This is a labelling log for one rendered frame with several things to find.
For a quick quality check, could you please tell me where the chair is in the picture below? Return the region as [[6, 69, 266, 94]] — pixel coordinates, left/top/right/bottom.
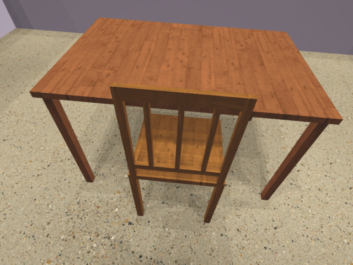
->
[[110, 82, 258, 223]]

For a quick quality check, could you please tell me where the table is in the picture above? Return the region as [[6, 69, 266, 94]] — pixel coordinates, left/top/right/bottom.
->
[[29, 17, 343, 200]]

